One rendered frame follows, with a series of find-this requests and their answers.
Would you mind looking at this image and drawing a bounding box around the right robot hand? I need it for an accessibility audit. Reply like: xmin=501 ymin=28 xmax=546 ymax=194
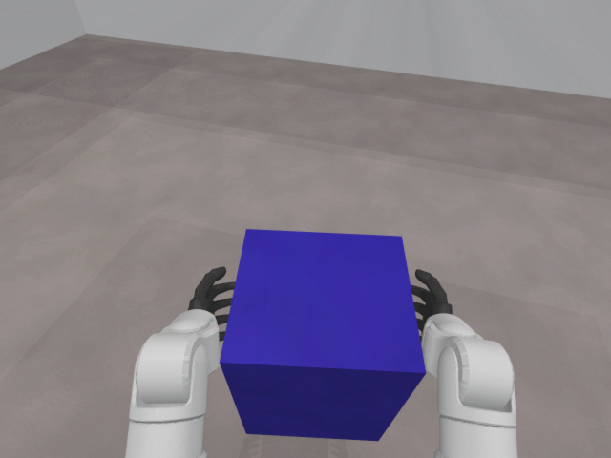
xmin=411 ymin=269 xmax=453 ymax=342

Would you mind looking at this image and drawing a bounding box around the robot right forearm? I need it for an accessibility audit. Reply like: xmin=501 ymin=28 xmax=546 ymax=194
xmin=421 ymin=313 xmax=517 ymax=458

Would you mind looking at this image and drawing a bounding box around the carton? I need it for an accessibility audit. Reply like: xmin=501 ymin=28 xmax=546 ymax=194
xmin=220 ymin=229 xmax=426 ymax=441

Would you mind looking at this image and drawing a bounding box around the left robot hand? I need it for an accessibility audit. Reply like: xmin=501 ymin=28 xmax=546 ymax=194
xmin=187 ymin=267 xmax=236 ymax=341

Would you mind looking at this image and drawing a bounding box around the robot left forearm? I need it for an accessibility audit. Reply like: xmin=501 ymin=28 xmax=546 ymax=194
xmin=125 ymin=309 xmax=220 ymax=458

